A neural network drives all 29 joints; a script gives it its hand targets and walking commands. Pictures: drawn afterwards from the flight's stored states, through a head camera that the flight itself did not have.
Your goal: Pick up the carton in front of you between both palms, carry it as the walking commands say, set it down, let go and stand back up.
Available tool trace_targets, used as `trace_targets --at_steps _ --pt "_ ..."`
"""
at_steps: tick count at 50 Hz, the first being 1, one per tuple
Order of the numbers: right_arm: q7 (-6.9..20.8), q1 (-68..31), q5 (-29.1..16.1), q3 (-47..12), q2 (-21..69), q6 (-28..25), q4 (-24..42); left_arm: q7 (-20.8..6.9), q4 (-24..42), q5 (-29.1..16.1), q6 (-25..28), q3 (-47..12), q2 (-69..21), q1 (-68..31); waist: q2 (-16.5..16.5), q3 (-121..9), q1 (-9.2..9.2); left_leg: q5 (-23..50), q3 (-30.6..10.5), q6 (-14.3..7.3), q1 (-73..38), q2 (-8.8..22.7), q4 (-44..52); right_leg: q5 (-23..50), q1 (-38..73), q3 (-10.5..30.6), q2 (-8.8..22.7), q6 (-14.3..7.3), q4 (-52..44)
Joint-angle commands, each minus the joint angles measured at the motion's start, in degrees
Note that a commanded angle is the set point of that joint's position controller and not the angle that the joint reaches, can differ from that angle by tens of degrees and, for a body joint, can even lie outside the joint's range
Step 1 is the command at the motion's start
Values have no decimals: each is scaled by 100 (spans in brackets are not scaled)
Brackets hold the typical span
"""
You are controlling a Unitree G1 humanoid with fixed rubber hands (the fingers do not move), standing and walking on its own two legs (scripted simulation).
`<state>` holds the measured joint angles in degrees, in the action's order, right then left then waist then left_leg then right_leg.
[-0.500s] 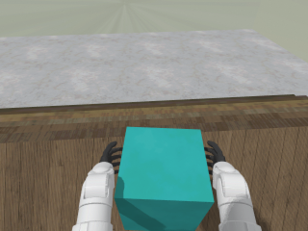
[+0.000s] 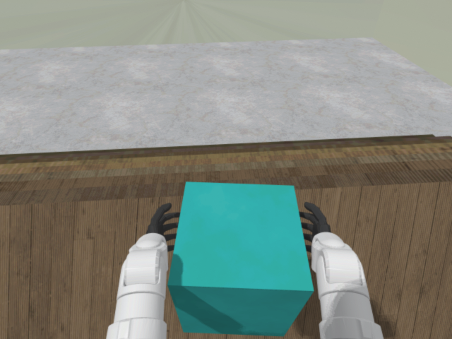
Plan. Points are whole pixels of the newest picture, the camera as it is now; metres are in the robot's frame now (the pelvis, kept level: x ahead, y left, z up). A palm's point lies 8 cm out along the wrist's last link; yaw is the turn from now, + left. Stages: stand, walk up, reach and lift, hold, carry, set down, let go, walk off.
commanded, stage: hold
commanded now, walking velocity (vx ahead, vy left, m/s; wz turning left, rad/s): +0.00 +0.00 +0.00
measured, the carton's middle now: (236, 261) +0.29 +0.00 -0.02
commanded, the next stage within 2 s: carry in 0.34 s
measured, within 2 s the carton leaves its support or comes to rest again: neither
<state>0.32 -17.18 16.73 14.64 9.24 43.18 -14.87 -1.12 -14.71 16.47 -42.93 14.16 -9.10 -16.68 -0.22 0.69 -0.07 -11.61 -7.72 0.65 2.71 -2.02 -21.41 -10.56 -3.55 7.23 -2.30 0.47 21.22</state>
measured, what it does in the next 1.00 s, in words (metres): walks ahead: right foot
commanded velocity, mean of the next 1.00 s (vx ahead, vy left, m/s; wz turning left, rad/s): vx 0.35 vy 0.00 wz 0.00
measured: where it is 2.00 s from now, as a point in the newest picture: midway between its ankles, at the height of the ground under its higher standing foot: (223, 237)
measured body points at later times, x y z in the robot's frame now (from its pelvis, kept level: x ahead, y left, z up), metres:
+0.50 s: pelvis +0.02 +0.00 -0.01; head -0.02 +0.00 +0.44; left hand +0.32 +0.15 +0.05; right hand +0.32 -0.15 +0.05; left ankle +0.01 +0.13 -0.74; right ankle +0.02 -0.13 -0.74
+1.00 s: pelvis +0.24 +0.02 -0.01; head +0.24 +0.03 +0.44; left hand +0.48 +0.19 +0.08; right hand +0.51 -0.11 +0.08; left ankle +0.30 +0.13 -0.72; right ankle +0.09 -0.09 -0.75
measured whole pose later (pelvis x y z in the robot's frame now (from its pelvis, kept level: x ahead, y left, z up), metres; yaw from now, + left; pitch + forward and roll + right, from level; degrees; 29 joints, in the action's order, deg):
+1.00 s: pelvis +0.24 +0.02 -0.01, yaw +2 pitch +6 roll +2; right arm -7.0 -2.2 2.6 3.6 7.3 68.9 28.9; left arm 7.8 30.3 3.2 -69.2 2.7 -7.3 -1.0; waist 2.6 -7.0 -2.1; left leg -18.0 9.9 -0.6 30.1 1.7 -38.2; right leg -22.3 -1.3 -8.4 4.1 1.2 18.3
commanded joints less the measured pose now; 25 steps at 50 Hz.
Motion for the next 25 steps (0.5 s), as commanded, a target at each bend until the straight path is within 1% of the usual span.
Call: trace_targets --at_steps 1,9,16,17,18,19,20,21,23,24,25 --pt "1370 -2777 -1560 -3227 5309 -139 118 -1314 175 -1512 153 -3145 -5193 -2906 15 -1271 1 763 384 16 -43 -312 374 784 427 -346 -288 67 -306" --pt "1345 -2547 -1596 -3279 5246 -120 296 -1281 341 -1556 123 -3207 -5166 -2667 2 -1295 3 1061 357 33 -140 -324 388 1065 489 -329 -309 73 -314" --pt "1334 -2467 -1612 -3308 5211 -113 389 -1258 426 -1579 112 -3246 -5154 -2574 -4 -1285 5 1120 339 39 -155 -328 397 1108 479 -326 -321 70 -313" --pt "1339 -2571 -1642 -3350 5229 -96 405 -1255 479 -1653 98 -3333 -5211 -2668 -30 -1235 -2 222 183 -70 574 654 -57 128 -243 -213 691 -19 179" --pt "1336 -2536 -1672 -3391 5240 -88 452 -1245 516 -1661 85 -3353 -5184 -2676 -40 -1375 -12 -1015 -35 -116 699 602 105 -1107 -438 -61 629 -78 12" --pt "1325 -2599 -1761 -3514 5261 -77 631 -1227 665 -1725 74 -3480 -5224 -2684 -34 -1228 -9 -2243 -81 -148 1036 562 212 -2335 -786 -28 587 -99 -124" --pt "1305 -2698 -1850 -3645 5294 -48 792 -1202 834 -1797 53 -3604 -5268 -2788 -32 -1094 -1 -2879 -80 -163 1290 543 186 -2983 -1025 -9 570 -129 -129" --pt "1273 -2762 -1930 -3785 5323 -3 959 -1169 1013 -1877 12 -3726 -5275 -2845 -21 -1038 8 -2744 -17 -160 1388 570 95 -2844 -1109 -46 605 -147 -50" --pt "1179 -2752 -2088 -4051 5298 149 1348 -1081 1389 -2043 -130 -3988 -5269 -2774 82 -1454 -3 -1930 228 -159 1297 556 -224 -2101 -967 -158 702 -216 112" --pt "1128 -2695 -2154 -4183 5269 257 1538 -1031 1582 -2120 -243 -4110 -5237 -2728 159 -1677 -9 -1768 313 -163 1307 537 -408 -2061 -896 -82 801 -274 90" --pt "1071 -2636 -2238 -4324 5243 394 1721 -966 1772 -2196 -384 -4227 -5186 -2659 264 -1765 -8 -1809 387 -156 1419 525 -580 -2281 -867 70 930 -344 5"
